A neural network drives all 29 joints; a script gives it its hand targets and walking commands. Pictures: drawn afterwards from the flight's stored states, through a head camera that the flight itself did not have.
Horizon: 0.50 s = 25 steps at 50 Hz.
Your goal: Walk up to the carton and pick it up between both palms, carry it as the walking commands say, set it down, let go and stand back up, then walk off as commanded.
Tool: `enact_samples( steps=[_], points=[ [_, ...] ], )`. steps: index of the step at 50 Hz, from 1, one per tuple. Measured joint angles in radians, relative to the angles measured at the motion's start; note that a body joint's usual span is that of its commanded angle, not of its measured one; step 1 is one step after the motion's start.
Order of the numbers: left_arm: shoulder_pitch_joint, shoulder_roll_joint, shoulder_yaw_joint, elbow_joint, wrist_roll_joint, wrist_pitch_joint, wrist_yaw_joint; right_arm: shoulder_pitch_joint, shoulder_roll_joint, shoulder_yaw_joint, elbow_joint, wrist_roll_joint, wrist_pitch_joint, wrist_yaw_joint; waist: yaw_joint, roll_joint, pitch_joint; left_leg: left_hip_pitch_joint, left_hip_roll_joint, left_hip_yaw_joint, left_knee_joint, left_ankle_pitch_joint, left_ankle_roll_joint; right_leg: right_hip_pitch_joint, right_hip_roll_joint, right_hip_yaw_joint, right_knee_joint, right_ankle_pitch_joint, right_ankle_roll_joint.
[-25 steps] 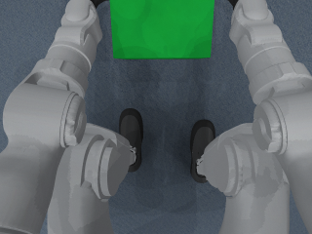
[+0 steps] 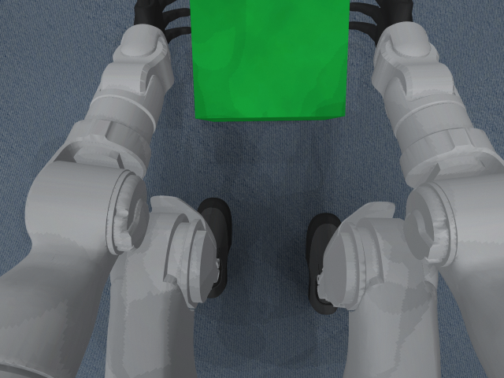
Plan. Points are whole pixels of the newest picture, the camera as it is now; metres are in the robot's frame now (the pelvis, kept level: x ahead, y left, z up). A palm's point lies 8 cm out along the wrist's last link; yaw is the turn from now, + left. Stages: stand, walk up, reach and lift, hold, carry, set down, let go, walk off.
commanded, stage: reach and lift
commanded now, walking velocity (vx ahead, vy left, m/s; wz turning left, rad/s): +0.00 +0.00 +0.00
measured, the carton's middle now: (268, 63) +0.51 +0.02 -0.25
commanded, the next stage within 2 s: none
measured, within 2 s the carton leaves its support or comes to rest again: neither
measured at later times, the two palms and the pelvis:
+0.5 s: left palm (129, 15) +0.52 +0.17 -0.10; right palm (404, 8) +0.53 -0.12 -0.10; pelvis +0.00 +0.00 +0.02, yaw +0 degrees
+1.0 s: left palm (101, 12) +0.50 +0.16 -0.03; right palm out of the picture +0.52 -0.12 -0.03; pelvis +0.00 +0.01 +0.06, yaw -1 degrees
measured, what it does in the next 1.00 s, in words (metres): rises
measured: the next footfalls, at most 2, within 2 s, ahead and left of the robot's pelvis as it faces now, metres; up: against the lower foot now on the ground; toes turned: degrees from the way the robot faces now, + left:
none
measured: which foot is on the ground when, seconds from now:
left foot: down 0.00-1.00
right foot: down 0.00-1.00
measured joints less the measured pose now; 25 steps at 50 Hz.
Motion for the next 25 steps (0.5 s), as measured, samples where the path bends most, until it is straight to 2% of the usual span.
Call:
enact_samples(
  steps=[2, 12, 25],
  points=[
    [0.015, -0.005, 0.02, -0.022, 0.012, 0.011, 0.001, 0.009, 0.009, -0.016, -0.015, -0.015, 0.009, -0.002, 0.002, -0.001, -0.012, 0.001, -0.005, -0.003, -0.006, 0.006, -0.01, -0.001, 0.004, 0.002, -0.006, 0.007, 0.002],
    [0.058, -0.025, 0.092, -0.137, 0.071, 0.074, 0.0, 0.034, 0.046, -0.106, -0.104, -0.102, 0.063, -0.011, 0.002, -0.006, -0.057, -0.001, -0.017, -0.004, -0.04, 0.03, -0.014, -0.008, 0.004, 0.007, -0.036, 0.033, 0.003],
    [0.159, -0.105, 0.212, -0.318, 0.19, 0.158, -0.007, 0.143, 0.116, -0.218, -0.268, -0.203, 0.127, 0.002, 0.007, -0.011, -0.167, -0.003, -0.026, -0.01, -0.086, 0.014, -0.016, -0.004, 0.0, 0.006, -0.086, 0.014, 0.004]
  ],
)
